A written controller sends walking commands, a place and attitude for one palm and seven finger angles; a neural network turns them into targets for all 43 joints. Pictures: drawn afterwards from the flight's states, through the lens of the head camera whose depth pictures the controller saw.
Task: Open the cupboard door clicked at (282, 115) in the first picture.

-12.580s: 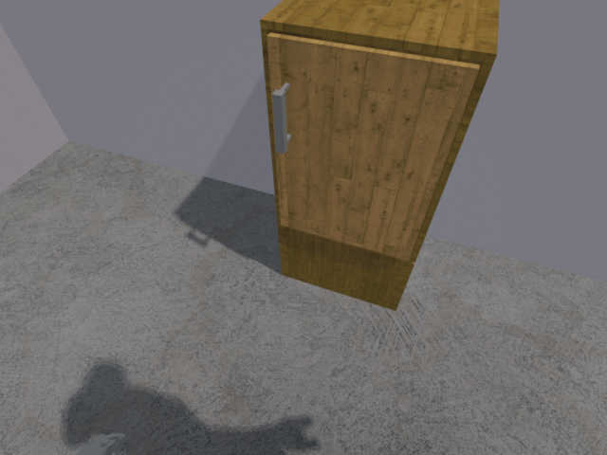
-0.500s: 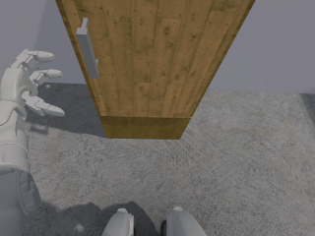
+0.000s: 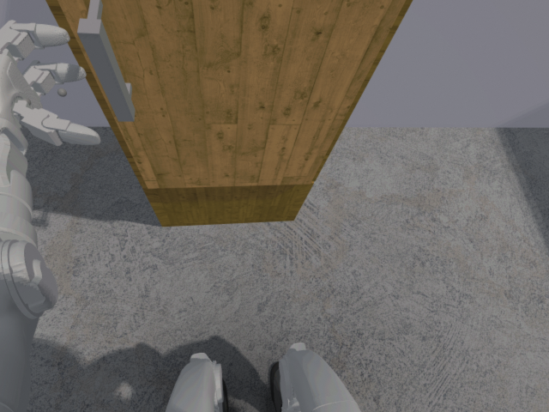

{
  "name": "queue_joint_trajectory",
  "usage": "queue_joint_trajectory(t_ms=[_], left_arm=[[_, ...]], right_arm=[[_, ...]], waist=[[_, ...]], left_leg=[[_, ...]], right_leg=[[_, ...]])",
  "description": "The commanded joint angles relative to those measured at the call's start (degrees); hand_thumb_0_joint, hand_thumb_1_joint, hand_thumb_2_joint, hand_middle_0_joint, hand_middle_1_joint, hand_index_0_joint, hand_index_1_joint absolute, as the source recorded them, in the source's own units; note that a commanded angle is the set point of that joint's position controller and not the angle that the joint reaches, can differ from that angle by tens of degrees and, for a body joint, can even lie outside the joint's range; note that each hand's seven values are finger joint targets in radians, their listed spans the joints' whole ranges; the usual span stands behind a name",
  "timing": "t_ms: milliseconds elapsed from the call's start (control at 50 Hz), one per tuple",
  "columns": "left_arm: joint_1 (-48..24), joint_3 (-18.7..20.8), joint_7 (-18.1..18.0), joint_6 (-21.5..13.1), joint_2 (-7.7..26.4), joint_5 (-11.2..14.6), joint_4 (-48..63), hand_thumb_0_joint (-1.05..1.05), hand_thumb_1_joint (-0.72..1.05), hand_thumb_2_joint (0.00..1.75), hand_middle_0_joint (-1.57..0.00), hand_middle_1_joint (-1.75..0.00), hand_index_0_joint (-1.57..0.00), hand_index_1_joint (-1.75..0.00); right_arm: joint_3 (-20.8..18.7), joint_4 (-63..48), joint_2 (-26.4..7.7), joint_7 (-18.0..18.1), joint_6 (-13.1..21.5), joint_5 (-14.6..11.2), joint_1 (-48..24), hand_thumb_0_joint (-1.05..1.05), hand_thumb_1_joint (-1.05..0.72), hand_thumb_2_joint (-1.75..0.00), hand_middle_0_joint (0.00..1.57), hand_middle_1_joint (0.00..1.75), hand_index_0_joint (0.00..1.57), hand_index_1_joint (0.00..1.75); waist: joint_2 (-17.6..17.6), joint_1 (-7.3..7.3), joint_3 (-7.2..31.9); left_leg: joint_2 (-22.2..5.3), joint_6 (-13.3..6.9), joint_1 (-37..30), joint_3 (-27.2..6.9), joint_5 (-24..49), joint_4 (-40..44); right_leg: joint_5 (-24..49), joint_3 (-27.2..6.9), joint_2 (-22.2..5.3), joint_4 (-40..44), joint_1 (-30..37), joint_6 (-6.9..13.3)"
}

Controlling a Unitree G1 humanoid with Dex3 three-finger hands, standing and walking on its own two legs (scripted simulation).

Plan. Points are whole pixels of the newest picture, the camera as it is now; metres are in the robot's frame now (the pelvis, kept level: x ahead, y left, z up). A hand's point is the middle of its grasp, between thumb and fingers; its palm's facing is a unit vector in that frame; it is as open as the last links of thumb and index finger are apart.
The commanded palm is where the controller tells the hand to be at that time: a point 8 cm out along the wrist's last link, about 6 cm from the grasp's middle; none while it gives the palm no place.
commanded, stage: move the hooked fingers beside the handle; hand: left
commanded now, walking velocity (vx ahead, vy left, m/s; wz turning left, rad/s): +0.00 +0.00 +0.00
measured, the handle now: (112, 65) +0.57 +0.17 +0.07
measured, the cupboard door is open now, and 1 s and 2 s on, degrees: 0 0 0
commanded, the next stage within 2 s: slide the fingers in behind the handle in 0.76 s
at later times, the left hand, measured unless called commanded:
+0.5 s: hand (60, 97) +0.52 +0.23 +0.07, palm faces -0.02 -1.00 -0.02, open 14.0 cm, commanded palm +0.50 +0.27 +0.07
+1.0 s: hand (67, 97) +0.52 +0.22 +0.07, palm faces -0.03 -1.00 -0.01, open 14.0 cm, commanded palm +0.51 +0.26 +0.07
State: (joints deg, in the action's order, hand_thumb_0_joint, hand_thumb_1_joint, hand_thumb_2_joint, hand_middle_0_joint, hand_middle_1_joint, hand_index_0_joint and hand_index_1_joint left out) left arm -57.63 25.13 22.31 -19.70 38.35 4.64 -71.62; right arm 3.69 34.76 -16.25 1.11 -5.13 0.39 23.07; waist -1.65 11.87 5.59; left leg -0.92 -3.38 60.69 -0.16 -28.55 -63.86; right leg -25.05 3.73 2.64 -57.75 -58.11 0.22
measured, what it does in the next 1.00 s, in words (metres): stands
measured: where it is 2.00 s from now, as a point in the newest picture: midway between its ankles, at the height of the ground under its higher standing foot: outside the picture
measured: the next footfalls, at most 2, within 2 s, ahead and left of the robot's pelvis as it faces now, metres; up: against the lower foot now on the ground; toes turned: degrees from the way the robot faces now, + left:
none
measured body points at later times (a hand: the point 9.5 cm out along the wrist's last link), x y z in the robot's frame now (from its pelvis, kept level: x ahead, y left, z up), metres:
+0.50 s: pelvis +0.01 -0.01 +0.01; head +0.16 +0.03 +0.43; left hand +0.51 +0.28 +0.08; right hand +0.01 -0.28 -0.09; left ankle +0.00 +0.08 -0.66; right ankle +0.02 -0.13 -0.66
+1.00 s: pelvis +0.00 +0.00 +0.00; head +0.16 +0.03 +0.42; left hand +0.52 +0.28 +0.07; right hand -0.01 -0.27 -0.10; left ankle +0.00 +0.08 -0.66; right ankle +0.02 -0.13 -0.66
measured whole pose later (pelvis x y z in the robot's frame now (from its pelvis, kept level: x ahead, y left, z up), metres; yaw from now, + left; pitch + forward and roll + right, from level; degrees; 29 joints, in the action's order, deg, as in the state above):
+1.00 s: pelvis +0.00 +0.00 +0.00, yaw +0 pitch +25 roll -5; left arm -56.0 24.4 22.1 -20.3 37.5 5.4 -69.7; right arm 3.8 34.4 -15.9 0.6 -5.9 0.2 22.8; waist -1.7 11.5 5.6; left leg -1.3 -3.0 60.9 -0.6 -28.8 -64.3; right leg -25.2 4.0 3.1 -58.0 -58.2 0.6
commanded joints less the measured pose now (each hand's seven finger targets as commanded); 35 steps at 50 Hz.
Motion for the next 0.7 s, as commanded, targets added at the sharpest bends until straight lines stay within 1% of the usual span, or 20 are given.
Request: queue_joint_trajectory(t_ms=[0, 20, 100, 140, 180, 220, 260, 300, 320, 340, 360, 380, 400, 420, 460, 500, 540, 620, 640, 680], left_arm=[[-23.0, 4.3, -1.4, -4.4, 18.7, 0.4, 12.6, 0.00, -0.50, 0.30, -0.30, -1.20, -0.30, -1.20], [-22.3, 4.0, -1.2, -4.5, 18.0, 0.3, 12.9, 0.00, -0.50, 0.30, -0.30, -1.20, -0.30, -1.20], [-18.8, 5.9, -0.6, -4.2, 19.6, 1.0, 14.3, 0.00, -0.50, 0.30, -0.30, -1.20, -0.30, -1.20], [-17.3, 5.9, -0.3, -4.0, 19.5, 1.1, 15.7, 0.00, -0.50, 0.30, -0.30, -1.20, -0.30, -1.20], [-18.3, 4.6, -0.1, -3.8, 17.7, 1.6, 15.0, 0.00, -0.50, 0.30, -0.30, -1.20, -0.30, -1.20], [-19.3, 5.2, -0.2, -4.7, 18.3, 1.9, 16.6, 0.00, -0.50, 0.30, -0.30, -1.20, -0.30, -1.20], [-21.3, 3.0, -0.3, -5.2, 15.5, 2.2, 17.2, 0.00, -0.50, 0.30, -0.30, -1.20, -0.30, -1.20], [-20.0, 3.6, -0.3, -5.6, 15.7, 2.4, 17.0, 0.00, -0.50, 0.30, -0.30, -1.20, -0.30, -1.20], [-19.4, 2.7, 0.0, -5.3, 14.4, 2.6, 16.1, 0.00, -0.50, 0.30, -0.30, -1.20, -0.30, -1.20], [-17.8, 3.7, 0.2, -5.0, 15.7, 2.5, 15.1, 0.00, -0.50, 0.30, -0.30, -1.20, -0.30, -1.20], [-17.5, 1.9, 0.5, -4.5, 13.6, 2.4, 13.8, 0.00, -0.50, 0.30, -0.30, -1.20, -0.30, -1.20], [-18.0, 2.3, 0.4, -4.3, 14.7, 2.2, 13.7, 0.00, -0.50, 0.30, -0.30, -1.20, -0.30, -1.20], [-18.4, 0.9, 0.7, -4.3, 12.8, 2.5, 13.6, 0.00, -0.50, 0.30, -0.30, -1.20, -0.30, -1.20], [-18.6, 2.4, 0.6, -4.4, 14.7, 2.4, 14.3, 0.00, -0.50, 0.30, -0.30, -1.20, -0.30, -1.20], [-18.9, 3.0, 0.4, -4.7, 15.8, 2.4, 14.0, 0.00, -0.50, 0.30, -0.30, -1.20, -0.30, -1.20], [-19.8, 2.0, 0.3, -5.2, 14.4, 2.6, 15.0, 0.00, -0.50, 0.30, -0.30, -1.20, -0.30, -1.20], [-19.5, 3.7, 0.1, -5.4, 16.8, 2.5, 14.6, 0.00, -0.50, 0.30, -0.30, -1.20, -0.30, -1.20], [-22.6, 1.6, 0.4, -5.6, 15.0, 2.4, 15.0, 0.00, -0.50, 0.30, -0.30, -1.20, -0.30, -1.20], [-21.5, 3.0, 0.5, -5.5, 17.0, 2.2, 13.5, 0.00, -0.50, 0.30, -0.30, -1.20, -0.30, -1.20], [-22.0, 2.5, 0.6, -5.2, 16.4, 2.3, 13.9, 0.00, -0.50, 0.30, -0.30, -1.20, -0.30, -1.20]], right_arm=[[-4.1, -2.4, -12.0, 0.6, 0.4, 0.9, 12.6, 0.00, -0.90, -0.90, 0.20, 0.30, 0.20, 0.30], [-4.1, -2.7, -11.8, 0.3, 0.2, 0.9, 12.4, 0.00, -0.90, -0.90, 0.20, 0.30, 0.20, 0.30], [-4.4, -3.5, -11.8, 0.1, -0.2, 0.7, 12.5, 0.00, -0.90, -0.90, 0.20, 0.30, 0.20, 0.30], [-4.4, -4.0, -11.5, -0.1, -0.5, 0.4, 12.3, 0.00, -0.90, -0.90, 0.20, 0.30, 0.20, 0.30], [-4.3, -3.7, -11.4, -0.1, -0.8, 0.2, 11.9, 0.00, -0.90, -0.90, 0.20, 0.30, 0.20, 0.30], [-4.5, -3.4, -11.5, 0.2, -0.7, 0.2, 12.1, 0.00, -0.90, -0.90, 0.20, 0.30, 0.20, 0.30], [-4.5, -2.6, -11.2, 0.1, -0.6, 0.3, 11.9, 0.00, -0.90, -0.90, 0.20, 0.30, 0.20, 0.30], [-4.7, -2.3, -11.3, 0.1, -0.5, 0.4, 12.2, 0.00, -0.90, -0.90, 0.20, 0.30, 0.20, 0.30], [-4.7, -2.1, -11.2, 0.1, -0.5, 0.3, 12.0, 0.00, -0.90, -0.90, 0.20, 0.30, 0.20, 0.30], [-4.7, -2.2, -11.3, 0.1, -0.6, 0.2, 12.1, 0.00, -0.90, -0.90, 0.20, 0.30, 0.20, 0.30], [-4.5, -2.2, -11.1, 0.0, -0.7, 0.1, 11.6, 0.00, -0.90, -0.90, 0.20, 0.30, 0.20, 0.30], [-4.5, -2.2, -11.2, 0.2, -0.8, 0.0, 11.5, 0.00, -0.90, -0.90, 0.20, 0.30, 0.20, 0.30], [-4.3, -2.4, -10.9, 0.2, -0.8, 0.0, 11.5, 0.00, -0.90, -0.90, 0.20, 0.30, 0.20, 0.30], [-4.5, -2.4, -11.2, 0.3, -0.8, 0.1, 11.3, 0.00, -0.90, -0.90, 0.20, 0.30, 0.20, 0.30], [-4.4, -2.6, -11.2, 0.4, -0.6, 0.1, 11.0, 0.00, -0.90, -0.90, 0.20, 0.30, 0.20, 0.30], [-4.3, -3.0, -10.9, 0.4, -0.5, 0.0, 10.5, 0.00, -0.90, -0.90, 0.20, 0.30, 0.20, 0.30], [-4.4, -2.9, -11.3, 0.4, -0.3, 0.0, 10.3, 0.00, -0.90, -0.90, 0.20, 0.30, 0.20, 0.30], [-4.1, -2.8, -11.2, 0.5, -0.2, -0.1, 9.9, 0.00, -0.90, -0.90, 0.20, 0.30, 0.20, 0.30], [-4.2, -2.7, -11.4, 0.6, -0.1, -0.1, 9.9, 0.00, -0.90, -0.90, 0.20, 0.30, 0.20, 0.30], [-4.0, -2.9, -11.3, 0.6, 0.0, -0.1, 9.7, 0.00, -0.90, -0.90, 0.20, 0.30, 0.20, 0.30]], waist=[[-11.3, -0.34, 32.0], [-12.4, -0.43, 32.9], [-10.1, -1.34, 33.4], [-10.9, -2.05, 33.4], [-8.8, -0.85, 29.9], [-9.8, -1.05, 31.5], [-11.1, -0.21, 30.5], [-10.8, -0.47, 31.1], [-10.4, -0.20, 30.7], [-9.8, -0.92, 30.0], [-9.8, -0.28, 28.6], [-8.7, -0.34, 27.2], [-9.3, -0.04, 27.4], [-9.5, -0.54, 28.3], [-8.4, -0.53, 27.9], [-9.9, -0.22, 27.8], [-9.5, -0.66, 28.9], [-10.4, 0.49, 29.4], [-10.0, -0.19, 29.3], [-9.7, 0.15, 29.7]], left_leg=[[-1.9, 2.7, -29.5, -6.4, 32.9, 5.7], [-2.0, 2.8, -30.5, -6.1, 34.3, 5.7], [-1.8, 2.1, -28.5, -5.2, 34.5, 5.9], [-1.8, 2.2, -28.7, -4.8, 35.0, 6.4], [-1.7, 1.7, -26.6, -4.4, 30.9, 6.7], [-1.7, 1.9, -28.3, -4.6, 31.8, 6.8], [-1.8, 2.0, -29.7, -4.9, 31.4, 6.8], [-1.8, 2.0, -30.5, -5.1, 32.7, 6.7], [-1.7, 1.9, -30.4, -4.7, 33.1, 6.6], [-1.6, 1.9, -29.1, -4.5, 32.7, 6.7], [-1.5, 1.7, -28.2, -4.2, 31.2, 6.8], [-1.5, 1.7, -27.1, -4.2, 30.1, 7.0], [-1.4, 1.6, -27.5, -4.2, 31.0, 6.8], [-1.5, 1.7, -27.7, -4.3, 31.1, 6.6], [-1.3, 1.6, -26.1, -4.2, 29.7, 6.5], [-1.2, 1.6, -26.5, -4.0, 29.7, 6.3], [-1.3, 1.7, -26.3, -4.1, 29.6, 6.1], [-1.4, 1.7, -27.1, -4.3, 28.8, 5.5], [-1.3, 1.7, -26.2, -4.3, 27.7, 5.5], [-1.2, 1.5, -25.3, -4.2, 27.1, 5.5]], right_leg=[[17.0, -0.9, 1.0, 3.7, 7.3, 1.6], [17.8, -1.1, 1.1, 3.9, 7.4, 1.3], [21.0, -1.5, 1.3, 4.1, 11.9, 1.3], [21.7, -1.5, 1.3, 4.5, 13.1, 1.1], [19.9, -1.7, 1.5, 5.4, 12.3, 0.9], [20.1, -1.8, 1.5, 5.4, 12.4, 1.0], [19.1, -1.5, 1.5, 5.5, 10.5, 1.0], [19.7, -1.5, 1.5, 5.5, 10.8, 1.2], [20.5, -1.7, 1.5, 5.9, 11.0, 1.1], [20.7, -1.8, 1.4, 5.9, 12.1, 1.1], [20.2, -1.8, 1.4, 6.1, 11.5, 1.0], [19.7, -1.8, 1.4, 6.1, 11.7, 1.0], [20.3, -1.8, 1.4, 5.9, 11.3, 1.2], [20.4, -1.8, 1.3, 5.7, 11.5, 1.1], [20.1, -2.0, 1.3, 5.6, 12.4, 1.1], [20.1, -2.1, 1.2, 5.3, 11.6, 1.3], [20.1, -2.3, 1.2, 5.2, 12.3, 1.1], [19.1, -2.2, 1.1, 4.9, 10.4, 1.0], [18.2, -2.3, 1.2, 4.9, 10.9, 1.1], [18.5, -2.4, 1.1, 4.9, 11.5, 1.0]])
